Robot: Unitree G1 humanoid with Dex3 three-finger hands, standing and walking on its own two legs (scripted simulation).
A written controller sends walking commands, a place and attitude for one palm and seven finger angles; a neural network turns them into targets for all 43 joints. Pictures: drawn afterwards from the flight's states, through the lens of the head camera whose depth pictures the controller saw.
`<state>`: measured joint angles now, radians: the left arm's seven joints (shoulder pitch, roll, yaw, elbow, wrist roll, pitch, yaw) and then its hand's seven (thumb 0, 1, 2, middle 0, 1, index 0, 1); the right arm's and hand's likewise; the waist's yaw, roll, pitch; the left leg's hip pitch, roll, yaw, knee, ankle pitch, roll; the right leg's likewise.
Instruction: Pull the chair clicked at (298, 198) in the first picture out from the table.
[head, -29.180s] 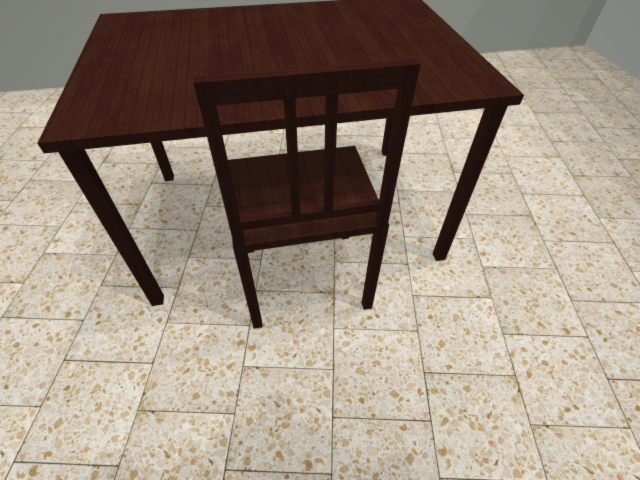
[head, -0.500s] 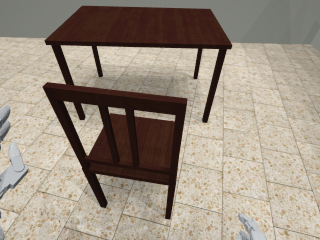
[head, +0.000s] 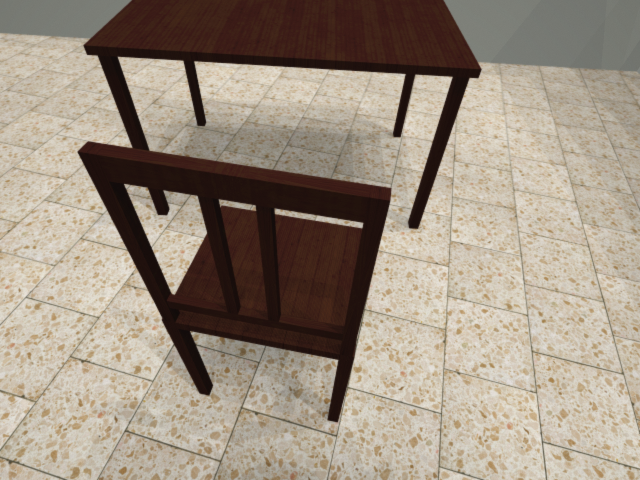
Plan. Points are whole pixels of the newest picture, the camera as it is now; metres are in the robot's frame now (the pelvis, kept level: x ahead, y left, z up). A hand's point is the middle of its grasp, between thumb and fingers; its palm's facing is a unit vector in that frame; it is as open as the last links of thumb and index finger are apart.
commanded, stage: let the arm hang, fingers relaxed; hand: left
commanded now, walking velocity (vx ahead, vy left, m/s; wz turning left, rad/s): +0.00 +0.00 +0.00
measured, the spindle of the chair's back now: (222, 260) +0.47 +0.19 -0.06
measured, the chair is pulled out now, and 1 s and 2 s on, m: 0.64 0.64 0.64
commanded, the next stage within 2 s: look to check the result in 0.82 s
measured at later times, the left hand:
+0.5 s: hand out of the picture -0.01 +0.15 -0.16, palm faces +0.05 -0.98 -0.18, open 7.4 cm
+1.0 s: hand out of the picture +0.00 +0.15 -0.16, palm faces +0.05 -0.98 -0.19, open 7.4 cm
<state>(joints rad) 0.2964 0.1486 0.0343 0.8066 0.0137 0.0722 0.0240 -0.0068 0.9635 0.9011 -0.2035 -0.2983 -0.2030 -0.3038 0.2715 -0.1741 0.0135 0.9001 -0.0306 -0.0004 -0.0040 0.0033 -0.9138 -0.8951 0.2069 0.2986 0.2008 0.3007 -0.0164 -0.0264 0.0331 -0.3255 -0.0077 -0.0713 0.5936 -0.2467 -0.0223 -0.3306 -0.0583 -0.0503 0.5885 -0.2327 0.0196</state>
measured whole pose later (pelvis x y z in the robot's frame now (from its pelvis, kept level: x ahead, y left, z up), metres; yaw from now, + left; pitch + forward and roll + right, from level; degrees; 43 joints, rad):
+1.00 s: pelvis +0.02 -0.02 +0.01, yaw -1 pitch -1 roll +0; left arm 0.33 0.13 0.01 1.06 0.01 0.02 0.03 0.01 0.91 0.90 -0.20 -0.30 -0.20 -0.30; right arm 0.37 -0.12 -0.01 1.08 -0.02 0.00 -0.03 0.00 -0.91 -0.90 0.20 0.30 0.20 0.30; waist 0.00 0.02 0.04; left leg -0.25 0.02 -0.07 0.49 -0.22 -0.04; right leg -0.27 -0.03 -0.05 0.50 -0.21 0.00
